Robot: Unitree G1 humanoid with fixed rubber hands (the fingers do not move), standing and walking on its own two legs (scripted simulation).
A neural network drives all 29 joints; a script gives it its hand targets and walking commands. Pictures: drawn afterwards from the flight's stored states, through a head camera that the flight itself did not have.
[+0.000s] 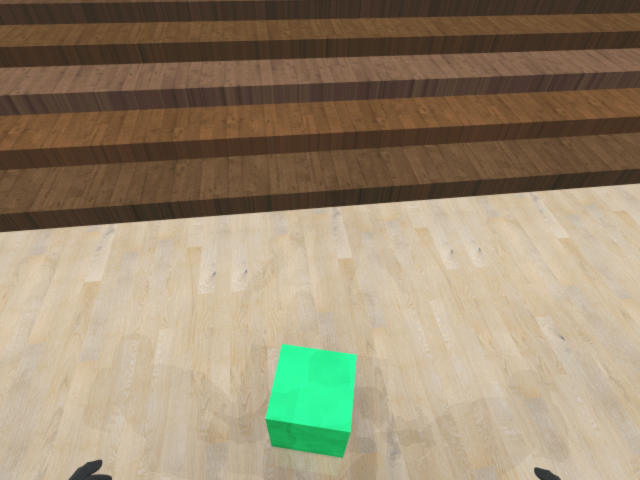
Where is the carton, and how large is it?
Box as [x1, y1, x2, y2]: [265, 344, 356, 457]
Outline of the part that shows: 282,344 265,418 271,445 342,457 350,432 356,355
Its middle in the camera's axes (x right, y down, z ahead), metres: -0.02 +0.47 +1.10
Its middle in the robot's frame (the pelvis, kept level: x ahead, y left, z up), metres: +0.44 +0.01 -0.66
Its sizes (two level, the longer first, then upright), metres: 0.210 0.200 0.250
